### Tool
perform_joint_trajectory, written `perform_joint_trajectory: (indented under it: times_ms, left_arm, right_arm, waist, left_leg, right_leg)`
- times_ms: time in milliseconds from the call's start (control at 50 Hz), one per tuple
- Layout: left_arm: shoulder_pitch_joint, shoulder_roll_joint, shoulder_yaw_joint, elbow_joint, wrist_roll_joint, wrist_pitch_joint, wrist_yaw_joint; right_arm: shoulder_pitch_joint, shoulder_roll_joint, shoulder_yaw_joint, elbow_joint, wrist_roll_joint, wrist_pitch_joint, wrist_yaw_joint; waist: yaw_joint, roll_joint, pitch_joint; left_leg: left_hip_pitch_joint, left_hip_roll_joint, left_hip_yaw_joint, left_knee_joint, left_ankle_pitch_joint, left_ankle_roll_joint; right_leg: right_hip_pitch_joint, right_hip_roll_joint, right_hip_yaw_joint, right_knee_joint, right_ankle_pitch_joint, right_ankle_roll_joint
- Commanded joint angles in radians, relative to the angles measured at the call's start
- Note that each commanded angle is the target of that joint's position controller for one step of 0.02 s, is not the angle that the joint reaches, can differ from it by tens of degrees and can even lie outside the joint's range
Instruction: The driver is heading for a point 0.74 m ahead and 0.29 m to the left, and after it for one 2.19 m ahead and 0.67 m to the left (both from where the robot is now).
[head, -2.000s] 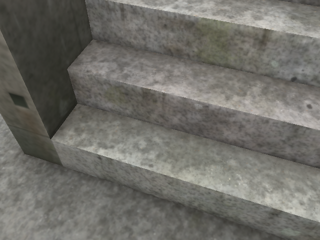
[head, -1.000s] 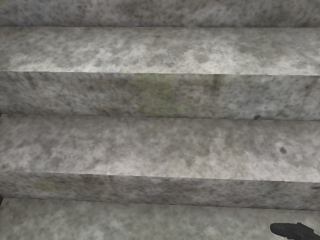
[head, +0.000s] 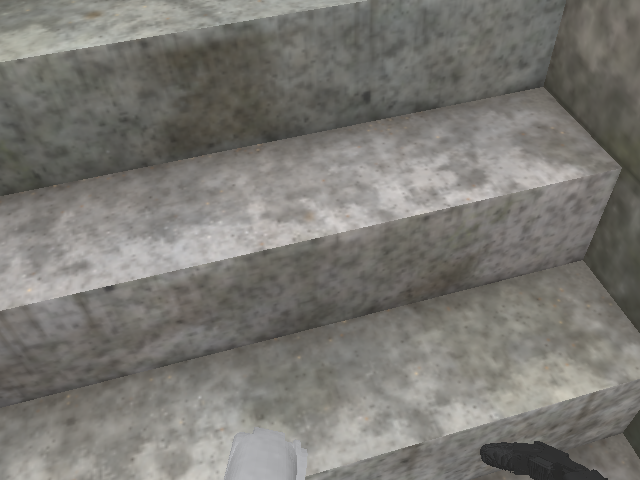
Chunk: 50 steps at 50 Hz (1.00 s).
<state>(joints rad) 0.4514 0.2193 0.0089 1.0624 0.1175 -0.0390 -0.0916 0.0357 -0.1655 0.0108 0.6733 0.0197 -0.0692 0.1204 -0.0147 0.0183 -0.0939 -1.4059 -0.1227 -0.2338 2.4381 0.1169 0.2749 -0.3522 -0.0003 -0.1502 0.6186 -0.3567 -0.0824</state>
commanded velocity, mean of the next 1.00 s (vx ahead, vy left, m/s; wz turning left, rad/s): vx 0.50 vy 0.00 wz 0.54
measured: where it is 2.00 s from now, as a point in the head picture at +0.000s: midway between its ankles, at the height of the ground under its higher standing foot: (169, 62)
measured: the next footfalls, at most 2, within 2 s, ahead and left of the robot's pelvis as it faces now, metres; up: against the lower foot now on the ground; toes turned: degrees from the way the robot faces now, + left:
left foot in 0.20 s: +0.21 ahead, +0.11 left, +0.21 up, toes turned +3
right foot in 0.62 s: +0.51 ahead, -0.09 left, +0.42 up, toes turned +17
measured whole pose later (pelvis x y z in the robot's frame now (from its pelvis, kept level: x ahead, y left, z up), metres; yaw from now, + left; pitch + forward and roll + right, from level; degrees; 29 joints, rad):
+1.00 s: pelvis +0.49 +0.02 +0.43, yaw +33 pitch +6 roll -1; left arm 0.51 0.14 -0.03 1.21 0.14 -0.06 -0.05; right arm 0.04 -0.17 0.03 0.86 0.02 -0.01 0.09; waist 0.03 0.03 -0.17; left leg -1.55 0.03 -0.09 2.24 -0.13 0.27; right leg -0.18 -0.05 -0.27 0.43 -0.34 -0.02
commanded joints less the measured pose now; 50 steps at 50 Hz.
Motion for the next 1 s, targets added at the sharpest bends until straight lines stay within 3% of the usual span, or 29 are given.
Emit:
perform_joint_trajectory:
  times_ms: [20, 100, 160, 180, 200, 240, 260, 280, 320, 360, 380, 420, 460, 500, 520, 560, 580, 600, 620, 640, 660, 680, 720, 740, 760, 780, 800, 900, 1000]
  left_arm:
    - [-0.13, 0.055, -0.024, -0.06, 0.02, -0.049, -0.013]
    - [0.161, 0.075, -0.046, 0.015, 0.044, -0.013, -0.019]
    - [0.114, 0.197, -0.036, 0.046, -0.032, -0.007, -0.089]
    - [-0.008, 0.326, -0.006, 0.031, -0.065, -0.035, -0.091]
    - [0.024, 0.331, 0.001, -0.006, -0.067, -0.052, -0.086]
    - [0.115, 0.279, -0.006, 0.047, 0.003, -0.013, -0.102]
    - [0.022, 0.29, 0.008, 0.015, 0.021, 0.001, -0.104]
    - [-0.143, 0.244, 0.05, -0.201, -0.192, -0.035, 0.061]
    - [-0.394, 0.045, -0.01, -0.321, -0.095, -0.069, 0.085]
    - [-0.396, -0.077, -0.039, -0.439, -0.039, -0.07, 0.075]
    - [-0.321, 0.057, -0.029, -0.338, -0.084, -0.006, 0.025]
    - [-0.452, -0.014, -0.063, -0.435, -0.028, -0.013, 0.008]
    - [-0.57, 0.017, -0.068, -0.485, -0.046, -0.023, 0.023]
    - [-0.616, 0.016, -0.07, -0.491, -0.062, -0.019, 0.046]
    - [-0.675, 0.023, -0.076, -0.512, -0.053, -0.004, 0.053]
    - [-0.917, 0.02, -0.085, -0.638, -0.058, 0.01, 0.074]
    - [-1.005, -0.049, -0.109, -0.686, -0.083, 0.052, 0.058]
    - [-0.945, -0.092, -0.119, -0.644, -0.128, 0.074, 0.038]
    - [-0.654, 0.027, -0.051, -0.522, -0.157, 0.043, 0.032]
    - [-0.325, 0.16, 0.002, -0.415, -0.135, 0.037, 0.051]
    - [-0.056, 0.23, 0.026, -0.302, -0.092, 0.053, 0.055]
    - [-0.005, 0.279, 0.039, -0.248, -0.056, 0.073, 0.03]
    - [-0.195, 0.203, 0.035, -0.155, -0.119, 0.021, 0.038]
    - [-0.232, 0.018, 0.039, -0.071, -0.15, -0.01, 0.103]
    - [-0.288, -0.05, 0.021, -0.02, -0.116, -0.023, 0.13]
    - [-0.441, -0.144, -0.034, -0.098, -0.103, -0.022, 0.091]
    - [-0.424, -0.194, -0.033, -0.09, -0.095, -0.034, 0.083]
    - [-0.21, -0.072, -0.011, 0.007, -0.009, -0.044, 0.045]
    - [0.023, -0.085, -0.062, 0.127, 0.057, -0.043, 0.024]
  right_arm:
    - [-0.009, -0.093, -0.004, -0.019, 0.025, 0.034, 0.008]
    - [-0.233, -0.068, 0.031, -0.026, 0.029, 0.089, -0.033]
    - [-0.283, -0.104, 0.029, -0.126, 0.019, 0.216, 0.001]
    - [-0.114, -0.069, 0.043, -0.093, -0.007, 0.229, 0.034]
    - [-0.021, -0.072, 0.041, -0.064, -0.021, 0.219, 0.016]
    - [0.033, -0.09, 0.033, -0.012, -0.019, 0.256, -0.022]
    - [0.231, -0.124, 0.009, 0.077, -0.016, 0.254, -0.032]
    - [0.26, -0.16, -0.021, 0.153, -0.055, 0.141, -0.097]
    - [0.165, -0.188, -0.049, 0.178, -0.096, 0.122, -0.174]
    - [0.188, -0.17, -0.056, 0.196, -0.083, 0.07, -0.182]
    - [0.398, -0.063, -0.007, 0.285, -0.095, 0.05, -0.081]
    - [0.537, -0.026, 0.007, 0.408, -0.098, 0.024, -0.042]
    - [0.423, -0.06, -0.016, 0.383, -0.116, 0.01, -0.034]
    - [0.43, -0.051, -0.022, 0.404, -0.128, -0.004, -0.046]
    - [0.459, -0.079, -0.016, 0.421, -0.142, -0.009, -0.031]
    - [0.536, -0.116, -0.037, 0.425, -0.112, -0.028, -0.053]
    - [0.445, -0.196, -0.067, 0.386, -0.05, -0.024, -0.031]
    - [0.473, -0.242, -0.076, 0.405, -0.067, -0.024, -0.018]
    - [0.321, -0.271, -0.082, 0.339, -0.037, -0.06, 0.012]
    - [0.222, -0.253, -0.101, 0.279, -0.046, -0.084, 0.043]
    - [0.351, -0.135, -0.07, 0.278, -0.094, -0.083, 0.057]
    - [0.46, -0.058, -0.07, 0.41, -0.118, -0.055, 0.073]
    - [0.39, -0.037, -0.067, 0.428, -0.049, -0.044, 0.041]
    - [0.168, 0.006, -0.075, 0.161, -0.107, -0.053, -0.069]
    - [0.165, 0.057, -0.059, 0.146, -0.079, -0.024, -0.096]
    - [0.296, 0.047, -0.018, 0.302, -0.027, 0.025, -0.016]
    - [0.278, 0.041, -0.028, 0.284, -0.022, 0.042, 0.005]
    - [0.103, 0.026, 0.012, 0.224, 0.002, 0.05, 0.001]
    - [-0.168, 0.044, 0.058, 0.076, 0.007, 0.063, -0.035]
  waist:
    - [-0.111, -0.045, -0.006]
    - [0.058, -0.15, 0.012]
    - [-0.066, -0.233, -0.08]
    - [-0.173, -0.365, -0.131]
    - [-0.137, -0.312, -0.175]
    - [-0.087, -0.282, -0.214]
    - [-0.142, -0.264, -0.228]
    - [-0.111, -0.077, -0.312]
    - [-0.102, 0.235, -0.133]
    - [-0.043, 0.067, 0.052]
    - [-0.124, 0.057, 0.153]
    - [-0.071, -0.009, 0.075]
    - [-0.003, 0.063, 0.024]
    - [0.015, 0.066, 0.062]
    - [0.022, -0.099, 0.034]
    - [-0.03, -0.047, -0.031]
    - [0.043, 0.021, -0.029]
    - [0.044, 0.118, -0.079]
    - [0.185, 0.18, -0.097]
    - [0.288, -0.088, -0.318]
    - [0.285, -0.316, -0.552]
    - [0.27, -0.488, -0.401]
    - [0.121, -0.263, 0.028]
    - [0.0, 0.001, 0.008]
    - [-0.065, -0.013, 0.083]
    - [-0.038, -0.068, -0.061]
    - [-0.049, -0.049, 0.004]
    - [-0.024, -0.015, 0.01]
    - [0.013, -0.02, 0.068]
  left_leg:
    - [0.057, 0.07, 0.196, -0.143, 0.072, -0.013]
    - [-0.198, 0.094, 0.279, -0.404, -0.219, -0.049]
    - [0.336, -0.01, 0.482, -0.822, -0.421, -0.064]
    - [0.424, -0.002, 0.518, -0.953, -0.444, -0.106]
    - [0.432, -0.069, 0.528, -1.112, -0.586, -0.147]
    - [0.505, -0.107, 0.413, -1.246, -0.557, -0.063]
    - [0.697, -0.093, 0.329, -1.336, -0.466, -0.051]
    - [1.013, -0.11, 0.244, -1.385, -0.74, -0.051]
    - [0.968, 0.101, -0.445, -1.851, -0.87, 0.129]
    - [0.912, 0.139, -0.471, -1.97, -0.758, 0.098]
    - [1.114, 0.165, -0.388, -1.811, -0.252, 0.063]
    - [1.256, 0.214, -0.337, -1.808, 0.002, 0.066]
    - [1.06, 0.208, -0.241, -1.944, -0.228, 0.038]
    - [0.892, 0.173, -0.265, -2.046, -0.464, -0.006]
    - [0.874, 0.145, -0.284, -2.024, -0.501, -0.04]
    - [0.87, 0.126, -0.226, -2.075, -0.268, -0.067]
    - [0.567, 0.22, -0.239, -2.376, -0.062, 0.024]
    - [0.474, 0.3, -0.335, -2.415, 0.244, 0.077]
    - [0.675, 0.315, -0.221, -2.22, 1.075, 0.036]
    - [0.663, 0.233, -0.122, -1.815, 1.362, -0.065]
    - [0.572, 0.12, -0.121, -1.522, 0.904, -0.051]
    - [0.469, -0.027, -0.098, -0.849, -0.007, -0.108]
    - [0.175, 0.047, -0.024, -0.44, 0.044, -0.06]
    - [0.357, 0.027, 0.056, -0.479, -0.005, -0.09]
    - [0.329, 0.032, 0.048, -0.49, -0.031, -0.104]
    - [0.215, 0.106, -0.051, -0.477, -0.051, -0.029]
    - [0.159, 0.109, -0.035, -0.441, -0.14, -0.021]
    - [-0.057, 0.143, 0.092, -0.204, -0.247, 0.039]
    - [-0.379, 0.213, 0.182, -0.231, -0.241, 0.112]
  right_leg:
    - [-0.165, -0.128, 0.032, -0.321, 0.194, 0.047]
    - [0.297, -0.294, 0.093, -0.421, 0.679, -0.046]
    - [0.112, -0.308, 0.008, -0.423, 1.947, -0.171]
    - [0.31, -0.405, -0.038, -0.316, 2.474, -0.249]
    - [0.5, -0.437, -0.008, -0.215, 2.612, -0.259]
    - [0.527, -0.409, 0.051, -0.032, 2.744, -0.203]
    - [0.394, -0.392, 0.067, 0.066, 2.628, -0.175]
    - [0.199, -0.207, -0.088, 0.269, 1.805, -0.107]
    - [-0.307, 0.069, 0.137, 1.058, 0.417, -0.029]
    - [-0.562, 0.076, 0.278, 1.435, 0.264, -0.025]
    - [-0.984, 0.165, 0.494, 1.492, 0.152, -0.102]
    - [-1.153, 0.096, 0.401, 1.483, -0.014, -0.156]
    - [-1.061, 0.059, 0.296, 1.574, -0.292, -0.166]
    - [-1.038, 0.031, 0.286, 1.692, -0.28, -0.163]
    - [-0.994, -0.021, 0.263, 1.451, -0.046, -0.151]
    - [-0.852, -0.046, 0.191, 1.09, -0.186, -0.118]
    - [-0.394, 0.013, 0.061, 0.793, -0.523, -0.014]
    - [-0.139, 0.045, 0.091, 0.783, -0.29, 0.034]
    - [-0.091, 0.115, 0.047, 0.827, -0.091, 0.018]
    - [0.156, 0.007, 0.378, 0.563, 0.151, -0.14]
    - [0.45, -0.163, 0.785, 0.197, 0.106, -0.283]
    - [0.247, -0.34, 1.227, -0.167, -0.256, -0.415]
    - [-0.056, -0.3, 0.944, -0.135, -0.658, -0.262]
    - [-0.112, -0.283, 0.734, -0.061, -0.63, -0.088]
    - [-0.198, -0.251, 0.539, -0.059, -0.516, -0.007]
    - [-0.07, -0.254, 0.491, -0.12, -0.195, -0.081]
    - [-0.065, -0.242, 0.421, -0.177, -0.063, -0.108]
    - [0.032, -0.28, 0.179, -0.371, 0.041, -0.143]
    - [0.232, -0.3, 0.063, -0.511, 0.015, -0.114]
